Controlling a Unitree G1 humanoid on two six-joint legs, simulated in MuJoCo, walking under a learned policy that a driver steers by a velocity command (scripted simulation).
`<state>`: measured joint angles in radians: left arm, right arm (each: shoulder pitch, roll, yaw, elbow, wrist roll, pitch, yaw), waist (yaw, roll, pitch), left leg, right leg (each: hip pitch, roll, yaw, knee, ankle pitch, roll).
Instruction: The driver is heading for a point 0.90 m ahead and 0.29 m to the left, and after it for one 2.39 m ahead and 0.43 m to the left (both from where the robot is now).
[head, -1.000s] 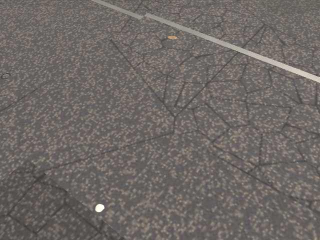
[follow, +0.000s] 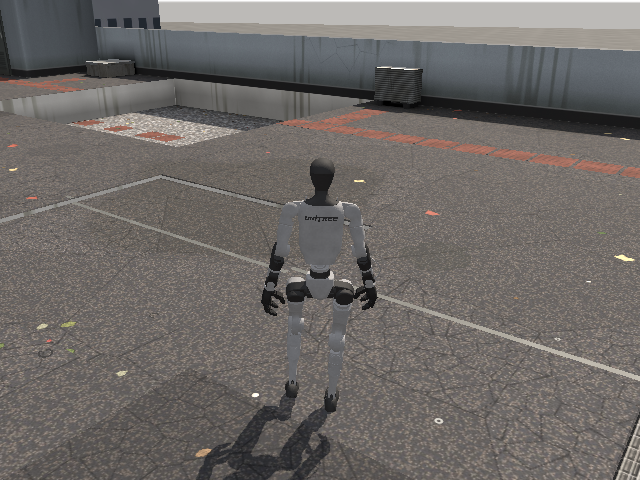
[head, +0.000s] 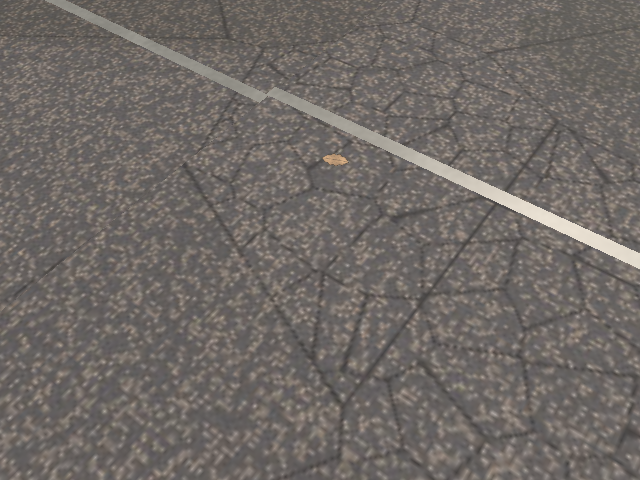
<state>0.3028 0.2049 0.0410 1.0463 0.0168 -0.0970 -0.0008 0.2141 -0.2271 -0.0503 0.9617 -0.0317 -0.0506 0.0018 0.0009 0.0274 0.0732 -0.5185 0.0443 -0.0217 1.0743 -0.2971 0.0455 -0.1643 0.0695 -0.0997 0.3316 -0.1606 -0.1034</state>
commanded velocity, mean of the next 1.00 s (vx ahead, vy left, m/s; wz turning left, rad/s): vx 0.13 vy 0.00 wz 0.00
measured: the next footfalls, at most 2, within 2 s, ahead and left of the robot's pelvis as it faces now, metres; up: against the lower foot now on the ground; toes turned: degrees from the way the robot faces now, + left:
left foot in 0.24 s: +0.21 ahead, +0.11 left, +0.00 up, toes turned +2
right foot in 0.50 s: +0.13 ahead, -0.10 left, +0.00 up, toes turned +0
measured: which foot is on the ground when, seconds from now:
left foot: up 0.00-0.22, down 0.24-1.00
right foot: down 0.00-0.26, up 0.28-0.48, down 0.50-1.00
